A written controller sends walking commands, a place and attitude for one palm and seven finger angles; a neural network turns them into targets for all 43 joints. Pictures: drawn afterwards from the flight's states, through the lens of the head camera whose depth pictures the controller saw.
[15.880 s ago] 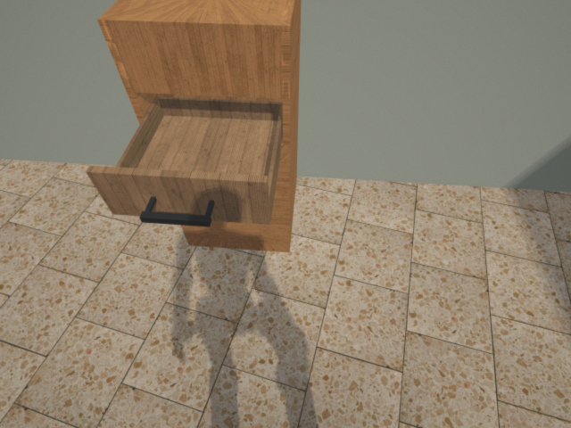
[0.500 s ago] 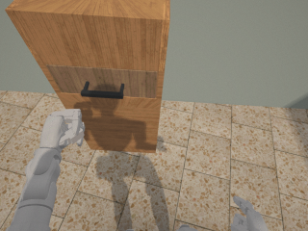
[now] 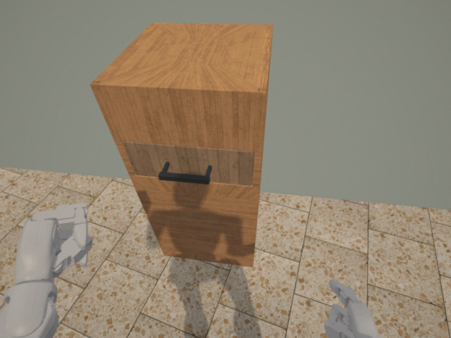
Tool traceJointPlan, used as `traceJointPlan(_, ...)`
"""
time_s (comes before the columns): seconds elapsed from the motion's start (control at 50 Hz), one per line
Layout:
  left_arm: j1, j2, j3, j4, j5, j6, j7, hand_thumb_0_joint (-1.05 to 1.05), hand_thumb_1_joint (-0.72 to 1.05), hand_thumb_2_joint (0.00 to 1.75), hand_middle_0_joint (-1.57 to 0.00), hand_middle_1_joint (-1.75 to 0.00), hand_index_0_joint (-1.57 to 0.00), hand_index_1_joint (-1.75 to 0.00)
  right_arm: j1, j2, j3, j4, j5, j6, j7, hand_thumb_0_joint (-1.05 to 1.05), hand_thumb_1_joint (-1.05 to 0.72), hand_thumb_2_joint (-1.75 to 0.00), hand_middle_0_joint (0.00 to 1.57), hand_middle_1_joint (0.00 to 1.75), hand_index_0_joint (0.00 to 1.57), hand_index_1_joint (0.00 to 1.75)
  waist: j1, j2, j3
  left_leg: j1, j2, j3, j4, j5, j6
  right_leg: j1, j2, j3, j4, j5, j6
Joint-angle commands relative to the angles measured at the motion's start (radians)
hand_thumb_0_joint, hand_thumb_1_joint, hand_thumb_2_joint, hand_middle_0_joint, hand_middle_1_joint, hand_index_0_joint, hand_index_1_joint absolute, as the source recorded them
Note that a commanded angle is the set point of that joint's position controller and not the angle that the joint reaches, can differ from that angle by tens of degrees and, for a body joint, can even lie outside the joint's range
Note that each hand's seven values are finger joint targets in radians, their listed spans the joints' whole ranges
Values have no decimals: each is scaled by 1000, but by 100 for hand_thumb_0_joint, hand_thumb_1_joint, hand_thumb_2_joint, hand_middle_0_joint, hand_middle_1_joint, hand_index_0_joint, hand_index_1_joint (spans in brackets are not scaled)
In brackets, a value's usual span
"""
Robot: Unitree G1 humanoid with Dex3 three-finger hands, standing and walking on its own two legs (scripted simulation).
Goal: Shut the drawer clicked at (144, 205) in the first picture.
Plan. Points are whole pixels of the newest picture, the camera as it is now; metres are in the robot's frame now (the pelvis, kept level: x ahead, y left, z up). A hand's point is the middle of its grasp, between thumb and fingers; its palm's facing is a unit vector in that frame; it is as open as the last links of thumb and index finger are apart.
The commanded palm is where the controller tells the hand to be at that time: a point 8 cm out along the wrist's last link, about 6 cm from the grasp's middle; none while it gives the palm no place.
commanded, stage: draw the hand back to the body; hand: left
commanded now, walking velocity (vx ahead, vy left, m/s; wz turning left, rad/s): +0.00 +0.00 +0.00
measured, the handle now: (185, 172) +0.58 +0.19 -0.11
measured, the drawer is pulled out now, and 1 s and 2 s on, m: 0.00 0.00 0.00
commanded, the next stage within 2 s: step back with the hand held close in 0.32 s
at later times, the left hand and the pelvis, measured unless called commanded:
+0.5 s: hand (61, 268) +0.16 +0.22 +0.16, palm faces +0.40 -0.82 -0.40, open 3.3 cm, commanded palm +0.11 +0.26 +0.17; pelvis -0.02 -0.02 +0.00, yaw +0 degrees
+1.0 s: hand (24, 298) +0.12 +0.25 +0.16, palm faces +0.36 -0.79 -0.49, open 3.3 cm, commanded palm +0.06 +0.29 +0.17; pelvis -0.07 +0.01 -0.01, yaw -1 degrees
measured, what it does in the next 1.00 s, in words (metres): shifts its weight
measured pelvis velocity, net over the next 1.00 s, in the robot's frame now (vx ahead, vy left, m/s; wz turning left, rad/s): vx -0.07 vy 0.01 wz -0.01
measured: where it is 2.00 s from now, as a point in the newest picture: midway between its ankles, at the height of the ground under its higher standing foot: outside the picture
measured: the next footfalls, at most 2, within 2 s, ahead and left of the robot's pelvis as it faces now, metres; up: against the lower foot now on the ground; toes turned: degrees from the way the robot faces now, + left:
none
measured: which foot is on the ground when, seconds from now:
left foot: down 0.00-1.00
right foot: down 0.00-1.00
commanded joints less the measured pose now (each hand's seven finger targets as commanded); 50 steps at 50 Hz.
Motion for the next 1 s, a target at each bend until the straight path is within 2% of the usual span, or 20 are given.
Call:
traceJointPlan(0.0, -7, 184, 153, -314, -5, -73, 15, 0, 90, 90, -140, -160, -140, -160, -105, -107, -47, -155, -5, -71, -2, 0, -90, -90, 20, 30, 20, 30, -1, -15, -102, -44, 70, -47, -54, 481, -60, 137, -13, 44, -22, 297, -26)
traceJointPlan(0.04, 17, 186, 169, -351, -8, -84, 18, 0, 90, 90, -140, -160, -140, -160, -108, -101, -48, -157, -3, -80, -5, 0, -90, -90, 20, 30, 20, 30, -1, -34, -84, -50, 69, -39, -56, 423, -52, 123, -15, 45, -26, 273, -23)
traceJointPlan(0.1, 67, 211, 210, -408, -8, -98, 24, 0, 90, 90, -140, -160, -140, -160, -108, -101, -52, -154, 0, -101, -11, 0, -90, -90, 20, 30, 20, 30, 7, -10, -70, -59, 68, -41, -57, 383, -52, 117, -11, 49, -31, 245, -25)
traceJointPlan(0.16, 85, 161, 179, -362, -6, -105, 21, 0, 90, 90, -140, -160, -140, -160, -103, -99, -54, -139, 1, -110, -13, 0, -90, -90, 20, 30, 20, 30, -4, -51, 3, -85, 68, -37, -67, 295, -43, 72, -12, 49, -40, 182, -24)
traceJointPlan(0.2, 76, 155, 176, -322, -4, -107, 22, 0, 90, 90, -140, -160, -140, -160, -102, -103, -59, -129, 2, -114, -18, 0, -90, -90, 20, 30, 20, 30, -7, -72, 33, -95, 64, -34, -70, 236, -34, 49, -12, 55, -59, 134, -23)
traceJointPlan(0.28, 49, 182, 195, -354, 0, -127, 30, 0, 90, 90, -140, -160, -140, -160, -102, -102, -60, -132, 0, -126, -25, 0, -90, -90, 20, 30, 20, 30, 2, -44, -23, -90, 60, -35, -72, 210, -27, 78, -20, 62, -47, 111, -23)
traceJointPlan(0.34, 49, 183, 191, -372, -1, -133, 31, 0, 90, 90, -140, -160, -140, -160, -110, -98, -55, -132, 0, -141, -26, 0, -90, -90, 20, 30, 20, 30, 7, -5, -27, -90, 57, -36, -72, 209, -28, 88, -22, 70, -50, 113, -25)
traceJointPlan(0.38, 63, 192, 204, -371, 0, -136, 36, 0, 90, 90, -140, -160, -140, -160, -109, -94, -56, -130, -1, -150, -28, 0, -90, -90, 20, 30, 20, 30, 9, -31, -30, -94, 56, -32, -70, 219, -27, 99, -22, 71, -51, 126, -24)
traceJointPlan(0.42, 63, 186, 201, -348, -2, -136, 33, 0, 90, 90, -140, -160, -140, -160, -114, -91, -55, -125, -1, -154, -28, 0, -90, -90, 20, 30, 20, 30, 8, -33, 4, -104, 57, -33, -73, 195, -28, 84, -22, 76, -66, 96, -23)
traceJointPlan(0.44, -45, 304, 345, -420, -4, -188, 40, 0, 90, 90, -140, -160, -140, -160, -85, -122, -68, -148, -3, -126, -21, 0, -90, -90, 20, 30, 20, 30, -38, -80, 93, -206, 72, -64, -44, 102, -4, -6, -89, 201, -137, 55, -23)
traceJointPlan(0.48, 117, 187, 266, -290, 8, -197, 30, 0, 90, 90, -140, -160, -140, -160, -75, -98, -78, -121, -8, -95, -16, 0, -90, -90, 20, 30, 20, 30, -48, -142, 45, -154, 65, -59, 31, 112, -5, -54, -143, 234, -179, 15, -41)
traceJointPlan(0.52, 147, 180, 251, -331, 10, -221, 30, 0, 90, 90, -140, -160, -140, -160, -80, -107, -84, -125, -10, -83, -12, 0, -90, -90, 20, 30, 20, 30, -54, -82, -12, -154, 66, -54, 37, 148, -11, -34, -160, 211, -145, 86, -50)
traceJointPlan(0.56, 195, 174, 245, -352, 7, -228, 34, 0, 90, 90, -140, -160, -140, -160, -82, -116, -92, -132, -8, -72, -11, 0, -90, -90, 20, 30, 20, 30, -54, -33, -69, -154, 76, -62, 4, 186, -12, -2, -146, 177, -94, 150, -44)
traceJointPlan(0.62, 232, 200, 273, -367, 5, -231, 45, 0, 90, 90, -140, -160, -140, -160, -96, -117, -98, -144, -5, -57, -19, 0, -90, -90, 20, 30, 20, 30, -48, -31, -120, -187, 100, -84, -40, 310, -18, 65, -104, 115, -4, 288, -23)
traceJointPlan(0.7, 228, 240, 303, -432, 4, -235, 51, 0, 90, 90, -140, -160, -140, -160, -100, -126, -109, -163, -3, -44, -29, 0, -90, -90, 20, 30, 20, 30, -43, -31, -164, -226, 110, -102, -39, 408, -29, 108, -84, 97, 64, 383, -16)
traceJointPlan(0.74, 245, 234, 305, -421, 6, -232, 51, 0, 90, 90, -140, -160, -140, -160, -95, -123, -111, -167, -4, -40, -31, 0, -90, -90, 20, 30, 20, 30, -40, -34, -162, -241, 116, -106, -39, 434, -31, 107, -77, 95, 88, 399, -11)
traceJointPlan(0.82, 244, 218, 290, -413, 6, -229, 49, 0, 90, 90, -140, -160, -140, -160, -97, -126, -115, -169, -3, -36, -31, 0, -90, -90, 20, 30, 20, 30, -44, -51, -125, -307, 125, -121, -56, 333, -23, 89, -76, 109, 95, 334, -10)
traceJointPlan(0.88, 231, 216, 288, -406, 16, -232, 52, 0, 90, 90, -140, -160, -140, -160, -96, -132, -115, -171, -2, -36, -30, 0, -90, -90, 20, 30, 20, 30, -48, -54, -87, -402, 139, -140, -94, 149, 2, 92, -67, 124, 98, 226, -4)
traceJointPlan(0.9, 216, 218, 287, -421, 20, -235, 51, 0, 90, 90, -140, -160, -140, -160, -103, -137, -115, -175, -3, -38, -32, 0, -90, -90, 20, 30, 20, 30, -49, -32, -77, -439, 143, -148, -111, 89, 11, 105, -59, 126, 108, 207, 1)
traceJointPlan(0.98, 196, 217, 289, -428, 37, -243, 56, 0, 90, 90, -140, -160, -140, -160, -95, -137, -111, -186, -3, -47, -32, 0, -90, -90, 20, 30, 20, 30, -53, -41, -55, -563, 153, -167, -141, -113, 39, 151, -49, 140, 143, 155, 8)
